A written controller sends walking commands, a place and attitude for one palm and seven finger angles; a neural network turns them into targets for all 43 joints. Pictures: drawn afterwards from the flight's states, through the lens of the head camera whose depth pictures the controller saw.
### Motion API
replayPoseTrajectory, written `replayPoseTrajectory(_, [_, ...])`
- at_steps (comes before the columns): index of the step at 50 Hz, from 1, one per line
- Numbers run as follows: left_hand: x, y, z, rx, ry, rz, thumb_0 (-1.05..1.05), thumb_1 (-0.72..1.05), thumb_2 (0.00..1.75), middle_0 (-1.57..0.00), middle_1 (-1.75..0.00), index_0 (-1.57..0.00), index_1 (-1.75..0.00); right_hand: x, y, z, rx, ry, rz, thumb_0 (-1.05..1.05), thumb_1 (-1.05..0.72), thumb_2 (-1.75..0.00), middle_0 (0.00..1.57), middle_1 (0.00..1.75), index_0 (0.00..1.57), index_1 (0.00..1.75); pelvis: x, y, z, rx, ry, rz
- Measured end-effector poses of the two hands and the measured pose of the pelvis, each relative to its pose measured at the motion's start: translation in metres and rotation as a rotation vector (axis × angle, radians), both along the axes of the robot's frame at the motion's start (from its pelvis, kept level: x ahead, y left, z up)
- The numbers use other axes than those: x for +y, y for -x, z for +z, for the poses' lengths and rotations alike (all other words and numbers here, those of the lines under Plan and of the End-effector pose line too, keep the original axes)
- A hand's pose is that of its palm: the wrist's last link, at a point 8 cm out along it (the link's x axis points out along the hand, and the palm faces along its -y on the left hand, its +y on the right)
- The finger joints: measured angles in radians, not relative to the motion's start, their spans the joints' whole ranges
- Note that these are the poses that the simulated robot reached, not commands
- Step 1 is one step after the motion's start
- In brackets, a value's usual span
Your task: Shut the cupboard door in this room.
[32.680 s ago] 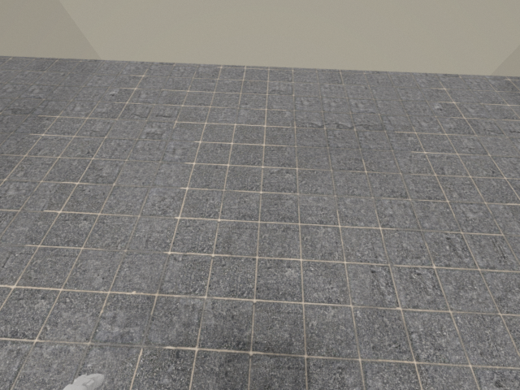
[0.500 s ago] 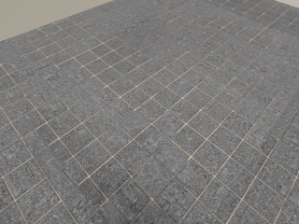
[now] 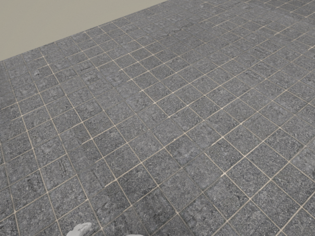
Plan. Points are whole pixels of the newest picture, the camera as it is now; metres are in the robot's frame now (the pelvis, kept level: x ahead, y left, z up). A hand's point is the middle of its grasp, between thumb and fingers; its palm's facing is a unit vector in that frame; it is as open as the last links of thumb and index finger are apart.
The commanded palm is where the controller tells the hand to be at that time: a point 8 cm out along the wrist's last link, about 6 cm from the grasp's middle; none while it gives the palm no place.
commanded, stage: turn or walk to find it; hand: left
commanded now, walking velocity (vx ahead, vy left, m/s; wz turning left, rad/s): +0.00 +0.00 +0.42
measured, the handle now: out of the picture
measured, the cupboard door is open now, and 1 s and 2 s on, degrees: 87 87 87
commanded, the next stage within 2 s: none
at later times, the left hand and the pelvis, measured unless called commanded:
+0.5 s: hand out of the picture -0.03 +0.25 -0.18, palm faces +0.28 -0.93 -0.25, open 7.3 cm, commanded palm none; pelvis -0.01 +0.04 +0.00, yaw +13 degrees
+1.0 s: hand out of the picture +0.00 +0.19 -0.13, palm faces +0.43 -0.86 -0.27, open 7.3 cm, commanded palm none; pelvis +0.00 -0.02 +0.01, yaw +26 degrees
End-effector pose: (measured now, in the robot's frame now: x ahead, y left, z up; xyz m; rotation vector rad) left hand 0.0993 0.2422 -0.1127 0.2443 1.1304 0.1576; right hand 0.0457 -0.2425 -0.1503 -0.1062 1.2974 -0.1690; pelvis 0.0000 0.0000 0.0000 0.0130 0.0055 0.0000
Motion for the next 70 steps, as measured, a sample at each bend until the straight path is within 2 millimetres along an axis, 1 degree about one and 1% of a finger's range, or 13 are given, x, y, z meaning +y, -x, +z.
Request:
replayPoseTrajectory(6, [-0.011,0.030,0.007,0.035,0.006,0.069,0.00,0.91,0.90,-0.21,-0.29,-0.20,-0.30,-0.014,-0.001,0.006,0.047,0.000,0.047,0.01,-0.91,-0.90,0.20,0.30,0.20,0.30,-0.007,0.001,0.009,-0.004,-0.021,0.058])
replayPoseTrajectory(11, [-0.008,0.060,0.002,0.079,0.025,0.135,0.00,0.91,0.90,-0.21,-0.29,-0.21,-0.30,-0.012,-0.014,0.012,0.068,0.017,0.110,0.01,-0.91,-0.90,0.20,0.30,0.20,0.30,-0.005,0.000,0.011,-0.001,-0.029,0.109])
replayPoseTrajectory(20, [0.036,0.132,-0.032,0.185,0.060,0.296,0.00,0.91,0.90,-0.21,-0.29,-0.21,-0.30,0.033,-0.077,0.019,-0.051,0.077,0.276,0.01,-0.91,-0.90,0.20,0.30,0.19,0.30,0.026,0.005,-0.006,0.004,0.007,0.203])
replayPoseTrajectory(23, [0.050,0.147,-0.035,0.225,0.054,0.333,0.01,0.91,0.90,-0.21,-0.29,-0.20,-0.30,0.051,-0.091,0.027,-0.100,0.084,0.311,0.01,-0.91,-0.90,0.20,0.30,0.20,0.30,0.033,0.007,-0.004,-0.002,0.009,0.213])
replayPoseTrajectory(27, [0.060,0.146,-0.025,0.203,0.055,0.361,0.01,0.91,0.90,-0.20,-0.29,-0.20,-0.30,0.066,-0.098,0.036,-0.119,0.081,0.345,0.01,-0.91,-0.90,0.20,0.30,0.20,0.30,0.037,0.007,0.005,-0.006,0.021,0.242])
replayPoseTrajectory(33, [0.060,0.125,-0.012,0.117,0.042,0.372,0.01,0.91,0.90,-0.20,-0.29,-0.20,-0.30,0.072,-0.095,0.032,-0.101,0.044,0.374,0.01,-0.91,-0.90,0.20,0.30,0.20,0.30,0.033,0.007,0.010,-0.005,0.015,0.286])
replayPoseTrajectory(41, [0.031,0.092,-0.001,0.004,0.004,0.376,0.00,0.91,0.90,-0.20,-0.29,-0.20,-0.30,0.043,-0.085,0.004,-0.023,-0.004,0.382,0.01,-0.91,-0.90,0.20,0.30,0.20,0.30,0.004,0.001,0.000,0.005,-0.013,0.360])
replayPoseTrajectory(45, [0.008,0.099,0.007,-0.021,-0.009,0.405,0.00,0.91,0.90,-0.20,-0.29,-0.20,-0.30,0.025,-0.086,-0.003,0.024,-0.009,0.402,0.01,-0.91,-0.90,0.20,0.30,0.20,0.30,-0.010,0.000,0.002,-0.006,-0.016,0.411])
replayPoseTrajectory(52, [-0.022,0.135,0.011,0.045,0.014,0.501,0.00,0.91,0.90,-0.21,-0.29,-0.21,-0.30,0.010,-0.098,0.006,0.062,0.008,0.465,0.01,-0.91,-0.90,0.20,0.30,0.20,0.30,-0.021,-0.004,0.012,-0.001,-0.037,0.480])
replayPoseTrajectory(57, [-0.031,0.171,0.005,0.093,0.033,0.580,0.00,0.92,0.90,-0.21,-0.29,-0.21,-0.30,0.019,-0.113,0.011,0.071,0.031,0.538,0.01,-0.91,-0.90,0.20,0.30,0.19,0.30,-0.021,-0.002,0.013,0.006,-0.037,0.531])
replayPoseTrajectory(61, [-0.033,0.209,-0.004,0.140,0.055,0.647,0.00,0.91,0.90,-0.21,-0.29,-0.21,-0.30,0.044,-0.132,0.015,0.029,0.041,0.615,0.01,-0.91,-0.90,0.20,0.30,0.19,0.30,-0.014,0.005,0.010,0.005,-0.028,0.567])
replayPoseTrajectory(66, [-0.027,0.260,-0.026,0.193,0.091,0.737,0.00,0.91,0.90,-0.21,-0.29,-0.21,-0.30,0.092,-0.157,0.021,-0.095,0.047,0.713,0.01,-0.91,-0.90,0.20,0.30,0.19,0.30,0.002,0.018,-0.003,-0.004,0.006,0.621])
replayPoseTrajectory(70, [-0.021,0.282,-0.031,0.236,0.107,0.778,0.01,0.91,0.90,-0.21,-0.29,-0.20,-0.30,0.120,-0.162,0.033,-0.166,0.041,0.759,0.01,-0.91,-0.90,0.20,0.30,0.20,0.30,0.008,0.026,-0.001,-0.015,0.003,0.639])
